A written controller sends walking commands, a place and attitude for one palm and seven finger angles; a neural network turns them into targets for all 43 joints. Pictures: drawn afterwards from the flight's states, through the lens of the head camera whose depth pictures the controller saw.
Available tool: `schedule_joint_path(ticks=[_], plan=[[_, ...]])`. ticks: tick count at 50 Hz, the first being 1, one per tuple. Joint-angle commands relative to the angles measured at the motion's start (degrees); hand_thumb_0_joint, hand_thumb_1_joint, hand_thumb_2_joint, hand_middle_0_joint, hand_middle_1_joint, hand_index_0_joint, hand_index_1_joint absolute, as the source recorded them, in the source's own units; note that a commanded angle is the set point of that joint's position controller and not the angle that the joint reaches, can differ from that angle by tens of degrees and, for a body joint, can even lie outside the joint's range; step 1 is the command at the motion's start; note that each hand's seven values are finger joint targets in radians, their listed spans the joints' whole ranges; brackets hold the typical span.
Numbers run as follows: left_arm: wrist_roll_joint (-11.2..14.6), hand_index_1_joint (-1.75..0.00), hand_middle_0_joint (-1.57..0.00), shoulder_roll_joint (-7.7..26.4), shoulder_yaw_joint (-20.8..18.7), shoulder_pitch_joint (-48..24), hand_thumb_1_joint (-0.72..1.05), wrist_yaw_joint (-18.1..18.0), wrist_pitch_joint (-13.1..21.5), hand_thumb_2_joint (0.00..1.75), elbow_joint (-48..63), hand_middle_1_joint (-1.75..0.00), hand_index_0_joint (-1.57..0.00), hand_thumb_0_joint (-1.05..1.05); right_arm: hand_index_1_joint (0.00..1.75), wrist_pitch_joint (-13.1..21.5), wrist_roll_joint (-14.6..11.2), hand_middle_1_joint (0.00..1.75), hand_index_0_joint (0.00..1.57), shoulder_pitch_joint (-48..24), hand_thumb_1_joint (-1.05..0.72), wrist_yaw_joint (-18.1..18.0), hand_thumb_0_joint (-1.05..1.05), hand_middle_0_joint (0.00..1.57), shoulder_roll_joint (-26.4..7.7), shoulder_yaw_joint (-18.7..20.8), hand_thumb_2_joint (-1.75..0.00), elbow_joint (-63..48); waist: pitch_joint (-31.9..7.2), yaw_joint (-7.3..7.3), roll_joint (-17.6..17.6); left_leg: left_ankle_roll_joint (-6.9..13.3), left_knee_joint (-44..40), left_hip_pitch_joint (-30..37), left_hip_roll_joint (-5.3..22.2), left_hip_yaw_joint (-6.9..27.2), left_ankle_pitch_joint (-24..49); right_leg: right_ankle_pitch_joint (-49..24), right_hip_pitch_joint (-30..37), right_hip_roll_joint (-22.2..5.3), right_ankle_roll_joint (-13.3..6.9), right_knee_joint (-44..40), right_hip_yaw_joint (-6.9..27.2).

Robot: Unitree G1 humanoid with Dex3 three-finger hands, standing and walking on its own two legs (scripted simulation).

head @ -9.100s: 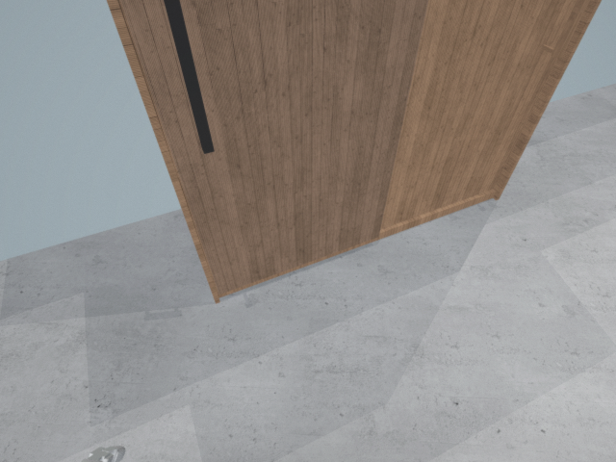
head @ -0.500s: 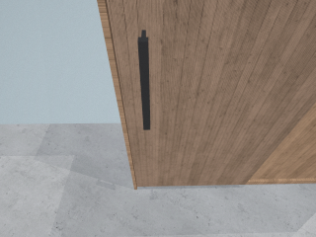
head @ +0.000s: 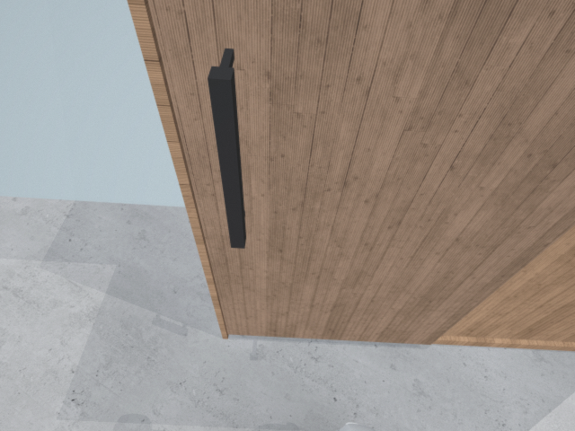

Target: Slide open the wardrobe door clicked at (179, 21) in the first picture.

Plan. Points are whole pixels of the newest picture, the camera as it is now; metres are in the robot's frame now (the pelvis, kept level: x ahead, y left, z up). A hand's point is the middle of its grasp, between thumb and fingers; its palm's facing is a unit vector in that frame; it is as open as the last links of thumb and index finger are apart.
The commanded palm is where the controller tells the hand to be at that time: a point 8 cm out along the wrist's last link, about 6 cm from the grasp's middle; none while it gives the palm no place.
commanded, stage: come to a stop and stand still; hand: left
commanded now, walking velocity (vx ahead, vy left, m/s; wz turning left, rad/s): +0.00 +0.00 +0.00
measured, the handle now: (234, 167) +0.44 +0.12 +0.11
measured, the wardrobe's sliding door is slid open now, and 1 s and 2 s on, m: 0.00 0.00 0.00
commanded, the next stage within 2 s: none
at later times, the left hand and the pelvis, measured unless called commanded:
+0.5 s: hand out of the picture +0.06 +0.14 -0.19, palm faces +0.10 -0.98 -0.17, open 7.3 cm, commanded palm none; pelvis +0.02 -0.04 +0.00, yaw +2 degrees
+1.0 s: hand out of the picture -0.01 +0.14 -0.17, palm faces +0.02 -0.97 -0.23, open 7.4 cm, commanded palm none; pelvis -0.01 -0.04 +0.00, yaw +1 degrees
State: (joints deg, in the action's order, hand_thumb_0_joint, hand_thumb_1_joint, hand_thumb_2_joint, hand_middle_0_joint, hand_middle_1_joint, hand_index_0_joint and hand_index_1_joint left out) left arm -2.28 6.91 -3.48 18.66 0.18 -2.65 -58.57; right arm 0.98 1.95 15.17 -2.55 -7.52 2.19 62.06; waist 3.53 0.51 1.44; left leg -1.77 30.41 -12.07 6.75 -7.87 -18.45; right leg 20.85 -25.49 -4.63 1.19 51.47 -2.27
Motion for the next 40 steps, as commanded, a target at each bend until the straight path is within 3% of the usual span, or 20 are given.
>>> schedule_joint_path(ticks=[1, 3, 4, 5, 6, 7, 11, 15, 17, 19, 20, 23, 24, 25, 27, 29, 30, 32, 35, 40], plan=[[0.2, -0.30, -0.20, 1.3, -0.8, 4.3, 0.90, 0.6, 1.0, 0.90, 1.8, -0.30, -0.20, 0.00, 0.30, -0.6, 0.4, 0.30, 0.20, 1.2, -0.90, -0.4, 0.00, 0.20, -12.4, 4.0, -0.90, -3.2, 1.5, -0.19, -11.1, 7.0, -7.1, -5.8, 10.6, 6.1, 15.3, -4.6, 7.1, 1.9, 1.2, -13.0, -5.2], [0.2, -0.30, -0.20, 4.8, -1.5, 10.6, 0.90, 0.0, 2.9, 0.90, -0.3, -0.30, -0.20, 0.00, 0.30, -1.0, 0.2, 0.30, 0.20, 1.4, -0.90, 0.4, 0.00, 0.20, -9.9, 3.6, -0.90, -3.8, -2.6, 2.65, -3.0, 2.7, 4.5, -6.9, 3.7, 2.2, 6.4, -14.0, 16.3, 1.0, 1.4, -25.5, -3.9], [-0.1, -0.30, -0.20, 10.6, -2.2, 10.5, 0.90, -0.9, 3.9, 0.90, -0.6, -0.30, -0.20, 0.00, 0.30, -1.3, -0.4, 0.30, 0.20, 4.5, -0.90, 1.0, 0.00, 0.20, -4.4, 2.5, -0.90, -4.5, -4.9, 2.00, 14.0, 0.3, 15.0, -12.7, -2.7, -1.0, -10.0, -22.9, 19.4, -10.0, -0.8, -29.7, 7.9], [0.3, -0.30, -0.20, 12.8, -1.7, 7.8, 0.90, -1.2, 4.0, 0.90, 0.9, -0.30, -0.20, 0.00, 0.30, -1.9, -1.2, 0.30, 0.20, 4.4, -0.90, 1.2, 0.00, 0.20, -2.1, 1.4, -0.90, -5.8, -7.3, 1.32, 15.0, 0.9, 19.1, -10.2, -3.7, 4.0, -17.1, -29.9, 16.0, -16.4, -5.0, -32.3, 13.3], [0.1, -0.30, -0.20, 13.3, -1.7, 4.2, 0.90, -1.3, 4.1, 0.90, 1.7, -0.30, -0.20, 0.00, 0.30, -2.0, -1.4, 0.30, 0.20, 3.9, -0.90, 1.1, 0.00, 0.20, -2.5, 1.6, -0.90, -5.7, -6.9, 0.76, 13.1, 1.3, 22.2, -9.4, -3.4, 4.9, -16.5, -29.0, 13.7, -16.2, -7.1, -31.9, 12.6], [0.1, -0.30, -0.20, 13.6, -1.8, 1.4, 0.90, -1.6, 4.2, 0.90, 2.2, -0.30, -0.20, 0.00, 0.30, -2.0, -1.4, 0.30, 0.20, 2.8, -0.90, 1.1, 0.00, 0.20, -3.1, 1.5, -0.90, -5.9, -5.0, 0.95, 18.5, 1.4, 24.5, -11.7, -3.3, 5.8, -15.4, -34.1, 12.8, -15.9, -8.1, -30.4, 14.0], [0.0, -0.30, -0.20, 12.8, -2.2, -0.1, 0.90, -2.9, 3.0, 0.90, 3.0, -0.30, -0.20, 0.00, 0.30, -1.7, -1.4, 0.30, 0.20, 0.4, -0.90, 1.3, 0.00, 0.20, -3.5, 0.9, -0.90, -5.2, -5.4, 2.31, 10.4, 0.6, 20.8, -13.7, -5.3, 5.0, -12.6, -48.1, 18.6, -16.5, -11.3, -25.4, 10.0], [0.4, -0.30, -0.20, 13.2, -2.6, -2.6, 0.90, -3.3, 2.3, 0.90, 3.6, -0.30, -0.20, 0.00, 0.30, -2.0, -1.5, 0.30, 0.20, 1.1, -0.90, 1.6, 0.00, 0.20, -3.5, 1.0, -0.90, -6.0, -6.7, 1.17, 8.5, 0.5, 6.3, -6.7, -6.1, 4.0, -4.6, -41.9, 16.5, -16.1, -10.9, -24.0, 8.3], [1.2, -0.30, -0.20, 11.4, -2.4, -4.6, 0.90, -3.0, 1.6, 0.90, 4.4, -0.30, -0.20, 0.00, 0.30, -1.7, -1.2, 0.30, 0.20, 4.6, -0.90, 1.5, 0.00, 0.20, -5.0, 1.2, -0.90, -5.1, -6.3, -1.09, 4.5, 1.4, -6.8, 4.5, -4.5, 3.8, 8.3, -27.5, 8.0, -11.4, -6.9, -19.6, 4.8], [1.1, -0.30, -0.20, 6.2, -1.0, -5.7, 0.90, -2.7, 0.4, 0.90, 6.3, -0.30, -0.20, 0.00, 0.30, -1.7, -0.5, 0.30, 0.20, 2.7, -0.90, 1.3, 0.00, 0.20, -11.3, 2.3, -0.90, -7.1, -3.6, -1.45, -17.9, 10.5, -15.2, 1.3, 12.0, 20.7, 28.4, 12.4, -0.3, 1.4, -0.3, -1.9, -2.5], [0.6, -0.30, -0.20, 6.7, -0.9, -6.4, 0.90, -3.2, -0.3, 0.90, 5.9, -0.30, -0.20, 0.00, 0.30, -1.5, -0.5, 0.30, 0.20, 1.3, -0.90, 0.6, 0.00, 0.20, -10.3, 2.0, -0.90, -7.4, -2.7, -1.38, -15.8, 12.3, -14.6, -1.7, 12.1, 20.1, 32.0, 13.6, 0.7, 1.5, -0.7, 5.3, 2.5], [0.5, -0.30, -0.20, 6.0, -1.1, -3.5, 0.90, -2.6, 0.1, 0.90, 3.0, -0.30, -0.20, 0.00, 0.30, -1.0, -0.5, 0.30, 0.20, -2.5, -0.90, 0.4, 0.00, 0.20, -8.0, 1.2, -0.90, -8.7, -3.2, 0.88, -5.9, 12.7, -12.0, 0.7, 7.5, 12.8, 33.3, 4.9, -1.7, 1.5, -0.1, 14.4, 4.0], [1.4, -0.30, -0.20, 9.9, 0.4, -0.7, 0.90, -4.2, 2.8, 0.90, 0.4, -0.30, -0.20, 0.00, 0.30, 0.5, -0.9, 0.30, 0.20, -5.7, -0.90, 1.7, 0.00, 0.20, -13.7, 2.0, -0.90, -10.1, -12.5, 0.32, -16.1, 11.4, -0.7, 12.8, 8.2, 10.7, 51.0, 10.1, -5.3, -0.4, -1.1, 10.1, 3.3], [1.6, -0.30, -0.20, 10.3, 0.7, -1.8, 0.90, -3.9, 3.7, 0.90, 3.4, -0.30, -0.20, 0.00, 0.30, 0.5, -0.6, 0.30, 0.20, -6.8, -0.90, 1.6, 0.00, 0.20, -13.0, 1.7, -0.90, -13.0, -10.5, 0.29, -15.0, 11.0, 2.0, 15.4, 7.9, 9.7, 56.2, 6.9, -4.2, -0.1, -1.3, -5.2, 1.3], [1.1, -0.30, -0.20, 5.8, 1.7, -2.9, 0.90, -3.7, 3.9, 0.90, 4.7, -0.30, -0.20, 0.00, 0.30, -0.3, -0.9, 0.30, 0.20, 0.6, -0.90, 1.8, 0.00, 0.20, -9.8, 0.9, -0.90, -12.4, -11.5, -1.04, -3.7, 8.2, 2.4, 11.4, 4.9, 10.0, 50.3, -4.0, 6.5, 2.5, -1.5, -18.7, -1.8], [1.3, -0.30, -0.20, 8.2, 1.7, -0.9, 0.90, -3.7, 4.1, 0.90, 5.1, -0.30, -0.20, 0.00, 0.30, -0.2, -1.6, 0.30, 0.20, 0.8, -0.90, 1.3, 0.00, 0.20, -8.8, 0.6, -0.90, -13.3, -8.9, -1.18, -1.8, 5.0, 1.0, 3.7, 1.6, 9.3, 32.2, -18.3, 11.3, -0.8, -4.0, -21.6, 5.0], [1.3, -0.30, -0.20, 9.7, 1.7, -2.0, 0.90, -3.5, 4.2, 0.90, 6.0, -0.30, -0.20, 0.00, 0.30, -0.1, -1.2, 0.30, 0.20, 0.7, -0.90, 1.3, 0.00, 0.20, -7.5, 0.3, -0.90, -13.6, -6.0, -1.66, -6.5, 3.8, -1.5, 1.4, -0.4, 8.2, 24.5, -23.9, 10.7, -3.1, -5.2, -21.0, 6.8], [1.1, -0.30, -0.20, 10.2, 2.3, -1.9, 0.90, -3.0, 2.9, 0.90, 6.3, -0.30, -0.20, 0.00, 0.30, -0.4, -0.9, 0.30, 0.20, 0.2, -0.90, 1.5, 0.00, 0.20, -8.7, 0.3, -0.90, -13.8, -2.4, -1.20, -9.7, 3.7, -7.3, -1.7, 0.6, 11.1, 16.3, -8.7, 9.3, 0.2, -3.9, -19.9, 4.4], [0.9, -0.30, -0.20, 8.9, 2.7, -1.2, 0.90, -3.0, 2.7, 0.90, 5.9, -0.30, -0.20, 0.00, 0.30, -0.8, -1.0, 0.30, 0.20, -0.1, -0.90, 1.8, 0.00, 0.20, -9.8, 0.6, -0.90, -13.7, -1.4, -1.04, 4.1, 4.9, -8.6, -3.4, 0.6, 11.1, 3.3, -6.2, 9.9, 0.2, -3.7, -22.6, 4.8], [0.7, -0.30, -0.20, 9.1, 2.5, 1.1, 0.90, -2.7, 2.4, 0.90, 6.3, -0.30, -0.20, 0.00, 0.30, -1.0, -0.7, 0.30, 0.20, 0.4, -0.90, 2.4, 0.00, 0.20, -10.2, 0.6, -0.90, -12.1, 2.1, -0.38, -2.0, 4.9, -15.2, -7.9, 0.7, 12.4, -12.3, -0.8, 9.1, 0.9, -3.4, -23.7, 4.1]])
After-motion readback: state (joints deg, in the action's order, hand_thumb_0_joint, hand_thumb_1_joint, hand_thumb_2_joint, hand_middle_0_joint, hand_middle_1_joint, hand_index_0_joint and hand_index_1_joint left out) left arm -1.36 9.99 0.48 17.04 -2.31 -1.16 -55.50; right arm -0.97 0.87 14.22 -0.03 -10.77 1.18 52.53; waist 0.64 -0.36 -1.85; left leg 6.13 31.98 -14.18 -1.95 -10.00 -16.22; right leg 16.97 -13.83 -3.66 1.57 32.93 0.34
